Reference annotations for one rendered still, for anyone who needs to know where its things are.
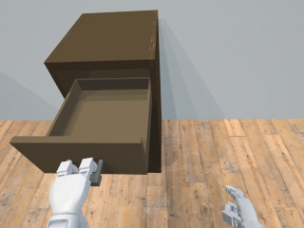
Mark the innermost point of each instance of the handle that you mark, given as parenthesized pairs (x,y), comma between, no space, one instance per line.
(95,177)

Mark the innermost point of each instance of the left robot forearm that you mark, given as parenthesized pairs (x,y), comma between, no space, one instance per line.
(63,220)

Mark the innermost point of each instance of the robot left hand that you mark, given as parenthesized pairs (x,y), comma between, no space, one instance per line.
(68,192)

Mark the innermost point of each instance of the cabinet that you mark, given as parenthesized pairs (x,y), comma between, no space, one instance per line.
(117,44)

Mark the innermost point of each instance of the robot right hand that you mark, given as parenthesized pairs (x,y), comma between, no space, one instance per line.
(233,214)

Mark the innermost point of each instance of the drawer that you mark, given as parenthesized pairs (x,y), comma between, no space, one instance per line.
(105,119)

